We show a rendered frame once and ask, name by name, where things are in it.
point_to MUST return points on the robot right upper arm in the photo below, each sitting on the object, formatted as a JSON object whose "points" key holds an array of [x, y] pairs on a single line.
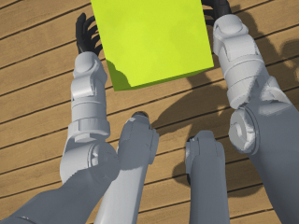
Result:
{"points": [[269, 135]]}

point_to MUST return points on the robot right hand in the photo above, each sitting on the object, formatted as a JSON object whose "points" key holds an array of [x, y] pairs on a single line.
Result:
{"points": [[220, 8]]}

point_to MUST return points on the left robot forearm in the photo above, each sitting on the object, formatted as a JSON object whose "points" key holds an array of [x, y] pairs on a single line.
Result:
{"points": [[88, 103]]}

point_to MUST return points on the carton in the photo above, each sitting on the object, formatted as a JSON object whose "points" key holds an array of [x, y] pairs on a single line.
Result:
{"points": [[149, 42]]}

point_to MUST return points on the left robot thigh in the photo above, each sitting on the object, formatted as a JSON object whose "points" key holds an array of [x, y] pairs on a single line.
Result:
{"points": [[121, 201]]}

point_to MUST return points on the right robot forearm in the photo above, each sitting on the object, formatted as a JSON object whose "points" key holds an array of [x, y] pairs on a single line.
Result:
{"points": [[242, 65]]}

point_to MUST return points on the robot left hand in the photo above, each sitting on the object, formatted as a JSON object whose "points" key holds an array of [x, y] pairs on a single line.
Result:
{"points": [[85, 42]]}

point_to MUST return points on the robot left upper arm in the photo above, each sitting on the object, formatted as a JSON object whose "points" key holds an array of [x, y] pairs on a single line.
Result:
{"points": [[86, 172]]}

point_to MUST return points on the robot left shin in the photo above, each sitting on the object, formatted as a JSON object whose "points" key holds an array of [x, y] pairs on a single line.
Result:
{"points": [[128, 126]]}

